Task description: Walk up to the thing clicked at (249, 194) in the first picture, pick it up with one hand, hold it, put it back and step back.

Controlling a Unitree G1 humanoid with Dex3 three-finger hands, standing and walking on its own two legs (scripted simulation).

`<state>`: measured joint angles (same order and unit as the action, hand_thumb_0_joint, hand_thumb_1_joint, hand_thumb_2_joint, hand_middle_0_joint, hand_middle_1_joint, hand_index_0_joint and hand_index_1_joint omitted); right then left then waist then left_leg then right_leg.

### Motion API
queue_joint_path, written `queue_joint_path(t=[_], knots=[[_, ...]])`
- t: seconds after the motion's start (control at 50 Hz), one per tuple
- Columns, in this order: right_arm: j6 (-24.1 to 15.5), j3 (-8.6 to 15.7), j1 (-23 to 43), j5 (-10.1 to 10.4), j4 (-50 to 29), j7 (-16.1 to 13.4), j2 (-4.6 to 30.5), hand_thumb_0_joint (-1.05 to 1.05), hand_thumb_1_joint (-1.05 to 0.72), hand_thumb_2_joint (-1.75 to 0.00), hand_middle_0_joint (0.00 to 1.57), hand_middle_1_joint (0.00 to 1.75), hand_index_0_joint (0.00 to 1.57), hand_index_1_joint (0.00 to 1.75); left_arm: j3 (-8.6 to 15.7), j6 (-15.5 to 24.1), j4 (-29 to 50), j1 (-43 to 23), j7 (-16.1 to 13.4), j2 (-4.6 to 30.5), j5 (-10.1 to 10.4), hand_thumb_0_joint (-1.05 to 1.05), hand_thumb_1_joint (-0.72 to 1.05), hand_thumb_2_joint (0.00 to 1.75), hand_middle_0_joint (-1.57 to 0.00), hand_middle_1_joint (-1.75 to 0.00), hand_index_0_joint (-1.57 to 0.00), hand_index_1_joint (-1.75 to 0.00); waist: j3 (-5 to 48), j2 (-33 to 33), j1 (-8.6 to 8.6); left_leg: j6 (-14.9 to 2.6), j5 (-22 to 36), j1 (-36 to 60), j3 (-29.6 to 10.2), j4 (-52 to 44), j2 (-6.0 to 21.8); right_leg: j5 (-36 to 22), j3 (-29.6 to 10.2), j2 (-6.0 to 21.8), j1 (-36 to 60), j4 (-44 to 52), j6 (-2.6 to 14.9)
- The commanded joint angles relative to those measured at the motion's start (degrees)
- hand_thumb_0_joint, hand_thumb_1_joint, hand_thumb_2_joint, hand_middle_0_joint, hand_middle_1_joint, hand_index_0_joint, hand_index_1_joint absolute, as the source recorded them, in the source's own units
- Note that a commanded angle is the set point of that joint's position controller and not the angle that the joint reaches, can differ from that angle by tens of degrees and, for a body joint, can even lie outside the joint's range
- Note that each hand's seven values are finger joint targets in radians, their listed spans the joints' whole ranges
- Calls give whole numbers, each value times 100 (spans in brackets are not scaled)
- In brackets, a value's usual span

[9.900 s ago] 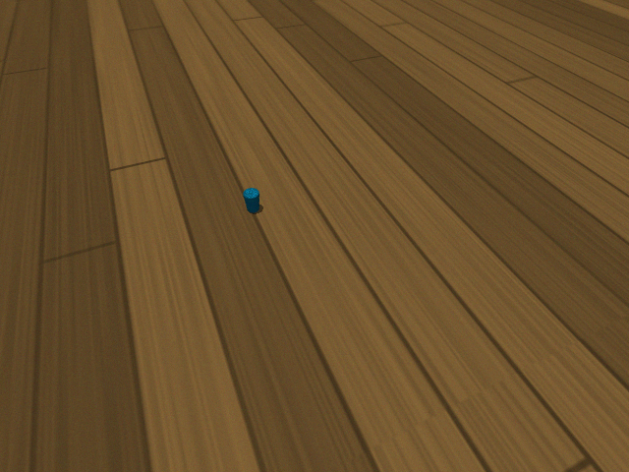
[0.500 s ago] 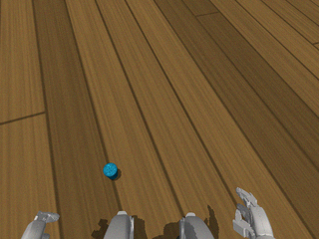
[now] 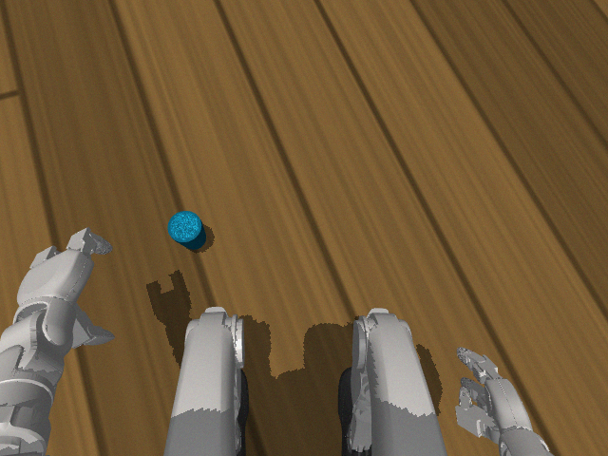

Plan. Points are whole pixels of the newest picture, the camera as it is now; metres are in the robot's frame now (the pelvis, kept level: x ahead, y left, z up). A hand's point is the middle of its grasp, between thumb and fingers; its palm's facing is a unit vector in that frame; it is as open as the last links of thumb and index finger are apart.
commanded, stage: rise first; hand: left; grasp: from above
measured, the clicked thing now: (189, 232) +0.51 +0.26 -0.43
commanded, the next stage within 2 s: none
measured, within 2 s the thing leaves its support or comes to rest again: neither
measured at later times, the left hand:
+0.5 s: hand (119, 260) +0.40 +0.32 -0.24, palm faces -0.46 -0.11 -0.88, open 14.0 cm
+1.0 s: hand (133, 246) +0.43 +0.32 -0.29, palm faces -0.46 -0.03 -0.89, open 14.0 cm
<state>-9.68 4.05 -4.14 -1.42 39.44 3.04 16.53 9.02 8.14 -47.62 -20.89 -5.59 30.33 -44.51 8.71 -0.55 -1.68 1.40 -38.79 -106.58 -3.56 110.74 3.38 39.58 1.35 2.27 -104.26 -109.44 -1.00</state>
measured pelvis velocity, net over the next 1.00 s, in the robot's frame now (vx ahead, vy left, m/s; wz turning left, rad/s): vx -0.02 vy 0.01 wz -0.07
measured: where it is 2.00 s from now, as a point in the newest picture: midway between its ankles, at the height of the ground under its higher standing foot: (293, 437)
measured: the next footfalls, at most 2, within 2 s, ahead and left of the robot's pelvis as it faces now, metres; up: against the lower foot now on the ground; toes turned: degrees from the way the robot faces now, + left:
none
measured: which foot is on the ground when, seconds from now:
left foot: down 0.00-1.00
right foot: down 0.00-1.00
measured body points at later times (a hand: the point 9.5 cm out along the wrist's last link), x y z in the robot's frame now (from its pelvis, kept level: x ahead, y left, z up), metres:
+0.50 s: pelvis -0.03 +0.01 -0.10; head +0.20 +0.05 +0.29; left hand +0.42 +0.32 -0.19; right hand +0.05 -0.28 -0.22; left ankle +0.07 +0.13 -0.44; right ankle +0.07 -0.13 -0.44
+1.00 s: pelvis -0.02 +0.01 -0.13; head +0.22 +0.06 +0.24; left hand +0.45 +0.32 -0.24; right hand +0.04 -0.27 -0.25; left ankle +0.07 +0.13 -0.44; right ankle +0.07 -0.13 -0.44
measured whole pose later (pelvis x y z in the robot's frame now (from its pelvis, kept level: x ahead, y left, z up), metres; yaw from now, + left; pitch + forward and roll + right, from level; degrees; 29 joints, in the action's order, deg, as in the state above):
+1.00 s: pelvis -0.02 +0.01 -0.13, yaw -4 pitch +34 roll -7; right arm -0.7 -0.2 -6.3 -8.1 43.0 7.6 15.1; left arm 8.9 17.9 -77.2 -50.6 -19.0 45.6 -73.7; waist 2.8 1.3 -9.7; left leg 0.4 -38.9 -130.9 -7.8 135.2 2.2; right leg 39.3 2.5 1.3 -125.8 -131.1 -2.7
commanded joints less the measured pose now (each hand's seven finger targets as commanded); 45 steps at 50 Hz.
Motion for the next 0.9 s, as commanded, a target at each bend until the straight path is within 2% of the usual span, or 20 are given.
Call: queue_joint_path(t=[0.0, 0.02, 0.06, 0.12, 0.16, 0.2, 0.24, 0.26, 0.3, 0.38, 0.44, 0.48, 0.5, 0.52, 0.58, 0.64, 0.74, 0.78, 0.82, 0.88], knots=[[-5, 428, -937, -10, -323, -18, 1048, 0, -86, -89, 20, 30, 20, 30, 543, 278, 461, -1376, -274, 1963, -456, 0, -53, 102, -5, -109, -5, -109, 3882, -451, 43, -259, 1556, 2286, 243, -763, -233, -1515, 185, -227, 1589, 997, 239], [33, 431, -963, -17, -311, -20, 1050, 0, -87, -90, 20, 30, 20, 30, 551, 314, 437, -1605, -301, 2098, -562, 0, -55, 104, -5, -108, -5, -108, 3902, -458, 20, -259, 1379, 2107, 275, -691, -238, -1394, 186, -229, 1577, 967, 236], [111, 413, -1017, -39, -260, -19, 1046, 0, -87, -90, 20, 30, 20, 30, 468, 367, 265, -1949, -322, 2102, -671, 0, -54, 103, -5, -108, -5, -108, 3794, -458, -84, -286, 1020, 1841, 296, -562, -247, -1093, 211, -248, 1379, 900, 224], [226, 382, -1055, -65, -223, -10, 1064, 0, -87, -90, 20, 30, 20, 30, 588, 450, 149, -2363, -397, 2505, -911, 0, -55, 104, -4, -108, -5, -108, 3810, -538, -48, -297, 665, 1631, 260, -449, -257, -704, 279, -270, 1133, 730, 242], [293, 344, -1031, -99, -200, 14, 1056, 0, -88, -90, 20, 30, 20, 30, 361, 508, -336, -2411, -387, 2283, -1034, 0, -54, 102, -5, -108, -5, -108, 3301, -573, -222, -304, 320, 1310, 207, -401, -262, -429, 354, -283, 759, 585, 249], [371, 327, -1061, -109, -169, 26, 1078, 0, -87, -90, 20, 30, 20, 30, 445, 603, -353, -2687, -442, 2547, -1187, 0, -54, 103, -5, -107, -5, -107, 3251, -615, -205, -309, 179, 1192, 143, -323, -268, -303, 394, -278, 545, 454, 255], [446, 293, -1072, -149, -156, 54, 1094, 0, -88, -90, 20, 30, 20, 30, 369, 698, -316, -2990, -503, 2592, -1322, 0, -53, 101, -5, -106, -6, -105, 3355, -919, -233, -282, 227, 1336, 112, -261, -261, -387, 428, -269, 403, 280, 272], [500, 274, -1123, -165, -101, 64, 1124, 0, -88, -90, 20, 30, 20, 30, 392, 697, -701, -2856, -558, 2643, -1470, 0, -55, 103, -5, -105, -5, -104, 3264, -838, -276, -279, 230, 1248, 91, -185, -267, -383, 466, -282, 269, 192, 279], [555, 232, -1118, -193, -64, 95, 1147, 0, -89, -90, 20, 30, 20, 30, 374, 775, -824, -3005, -677, 2617, -1552, 0, -54, 102, -6, -103, -6, -103, 3109, -860, -341, -273, 239, 1199, 16, -94, -267, -429, 515, -267, 21, 35, 284], [695, 196, -1250, -274, 20, 152, 1185, 0, -90, -90, 20, 30, 20, 30, 360, 803, -1094, -3312, -899, 2822, -1945, 0, -55, 102, -6, -101, -6, -101, 3273, -1122, -381, -258, 638, 1228, 86, 162, -282, -776, 516, -265, -57, -167, 306], [750, 194, -1285, -345, 41, 186, 1205, 0, -90, -90, 20, 30, 20, 30, 335, 834, -1134, -3801, -1040, 2940, -2126, 0, -54, 101, -7, -99, -7, -99, 3329, -1145, -488, -284, 586, 1091, 116, 343, -289, -749, 524, -272, -187, -215, 293], [778, 179, -1272, -368, 71, 210, 1204, 0, -90, -90, 20, 30, 20, 30, 300, 827, -1368, -3760, -1087, 2956, -2243, 0, -53, 100, -7, -99, -7, -99, 3247, -1157, -434, -274, 519, 997, 117, 377, -296, -680, 535, -274, -254, -278, 302], [788, 189, -1299, -395, 85, 216, 1202, 0, -90, -90, 20, 30, 20, 30, 291, 825, -1381, -3822, -1106, 2950, -2299, 0, -53, 100, -7, -99, -7, -99, 3319, -1175, -478, -274, 579, 1035, 122, 423, -299, -733, 540, -279, -248, -305, 302], [799, 170, -1348, -413, 117, 230, 1202, 0, -91, -90, 20, 30, 20, 30, 224, 835, -1375, -3951, -1119, 2905, -2340, 0, -52, 99, -7, -100, -7, -100, 3365, -1300, -527, -267, 706, 1082, 129, 462, -296, -861, 552, -272, -213, -371, 297], [845, 186, -1375, -447, 104, 255, 1240, 0, -90, -90, 20, 30, 20, 30, 270, 832, -1520, -4032, -1172, 3028, -2494, 0, -53, 99, -7, -100, -7, -99, 3438, -1251, -542, -276, 775, 1029, 131, 577, -309, -919, 568, -289, -271, -439, 297], [859, 162, -1335, -501, 142, 285, 1230, 0, -91, -90, 20, 30, 20, 30, 174, 873, -1772, -4103, -1197, 2982, -2614, 0, -51, 97, -7, -101, -8, -100, 3203, -1207, -629, -280, 603, 832, 81, 630, -306, -775, 610, -289, -479, -531, 299], [898, 130, -1356, -546, 183, 314, 1265, 0, -91, -90, 20, 30, 20, 30, 227, 976, -1744, -4354, -1324, 3133, -2801, 0, -52, 98, -6, -102, -7, -101, 3415, -1424, -632, -253, 864, 1039, 67, 776, -290, -1001, 634, -295, -572, -704, 298], [914, 96, -1385, -572, 209, 334, 1248, 0, -91, -90, 20, 30, 20, 30, 156, 988, -1941, -4394, -1377, 3038, -2818, 0, -53, 98, -7, -102, -8, -101, 3249, -1304, -752, -273, 866, 857, 69, 837, -299, -1025, 649, -299, -558, -723, 286], [915, 76, -1387, -601, 254, 344, 1256, 0, -91, -90, 20, 30, 20, 30, 211, 982, -2064, -4349, -1438, 3065, -2799, 0, -53, 98, -7, -102, -8, -101, 3245, -1326, -704, -268, 910, 900, 46, 861, -292, -1042, 659, -289, -640, -788, 283], [899, 48, -1418, -640, 253, 361, 1265, 0, -91, -90, 20, 30, 20, 30, 240, 978, -2075, -4614, -1521, 3188, -2853, 0, -53, 98, -6, -103, -7, -102, 3293, -1334, -782, -289, 909, 787, 85, 962, -289, -1085, 660, -305, -571, -777, 271]])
